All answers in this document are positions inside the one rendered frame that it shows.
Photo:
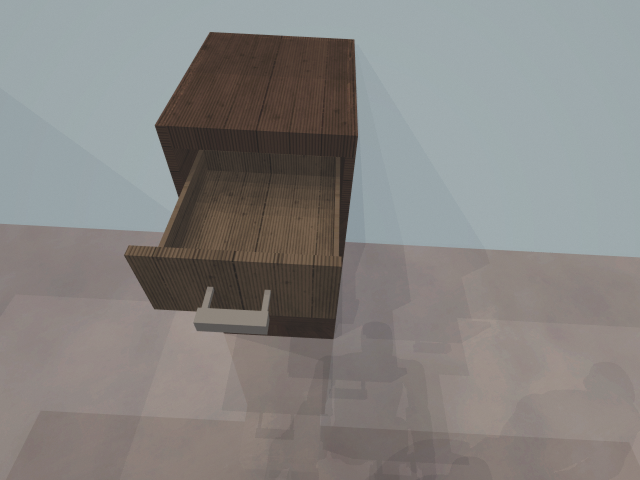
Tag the handle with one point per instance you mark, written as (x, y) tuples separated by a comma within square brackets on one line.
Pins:
[(231, 320)]

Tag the cabinet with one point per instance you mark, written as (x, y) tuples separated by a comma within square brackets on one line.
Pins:
[(268, 94)]

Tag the drawer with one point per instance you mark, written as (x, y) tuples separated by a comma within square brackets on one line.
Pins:
[(244, 223)]

